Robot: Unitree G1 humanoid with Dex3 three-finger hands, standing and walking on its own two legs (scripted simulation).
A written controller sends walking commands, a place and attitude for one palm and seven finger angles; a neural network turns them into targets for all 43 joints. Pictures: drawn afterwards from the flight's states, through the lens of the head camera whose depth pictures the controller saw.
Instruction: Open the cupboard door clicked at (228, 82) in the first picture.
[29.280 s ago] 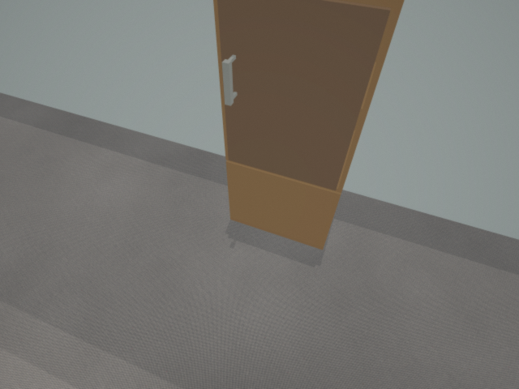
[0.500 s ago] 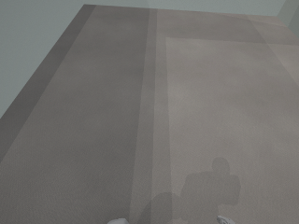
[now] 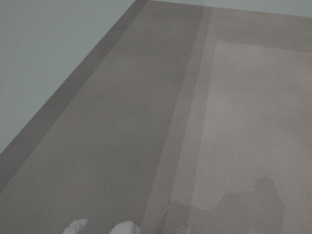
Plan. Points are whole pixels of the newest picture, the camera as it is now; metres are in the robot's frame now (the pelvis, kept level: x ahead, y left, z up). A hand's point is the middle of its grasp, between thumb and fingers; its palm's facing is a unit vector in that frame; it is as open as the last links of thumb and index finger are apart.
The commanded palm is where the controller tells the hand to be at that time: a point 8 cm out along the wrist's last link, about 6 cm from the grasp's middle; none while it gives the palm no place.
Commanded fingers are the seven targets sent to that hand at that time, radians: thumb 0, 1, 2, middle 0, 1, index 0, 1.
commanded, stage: turn to face it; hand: left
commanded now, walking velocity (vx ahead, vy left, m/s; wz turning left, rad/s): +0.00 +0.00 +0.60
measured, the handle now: out of the picture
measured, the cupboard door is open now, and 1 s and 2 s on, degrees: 41 41 41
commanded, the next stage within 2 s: none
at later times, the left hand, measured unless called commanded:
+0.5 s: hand out of the picture +0.03 +0.23 -0.17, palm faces +0.33 -0.90 -0.27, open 7.4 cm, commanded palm none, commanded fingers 0.00 0.90 0.90 -0.20 -0.30 -0.20 -0.30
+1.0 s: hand out of the picture -0.03 +0.16 -0.18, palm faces +0.61 -0.76 -0.21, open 7.3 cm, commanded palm none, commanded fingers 0.00 0.90 0.90 -0.20 -0.30 -0.20 -0.30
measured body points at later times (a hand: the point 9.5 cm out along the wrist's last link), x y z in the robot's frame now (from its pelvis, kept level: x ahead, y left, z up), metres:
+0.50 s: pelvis +0.03 -0.01 +0.00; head +0.07 +0.02 +0.45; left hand +0.02 +0.28 -0.14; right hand +0.21 -0.22 -0.13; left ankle +0.02 +0.12 -0.74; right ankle +0.07 -0.16 -0.68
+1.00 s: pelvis +0.04 -0.04 -0.01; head +0.07 +0.01 +0.44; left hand -0.06 +0.20 -0.17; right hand +0.28 -0.19 -0.14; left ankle -0.03 +0.05 -0.74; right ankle +0.10 -0.15 -0.73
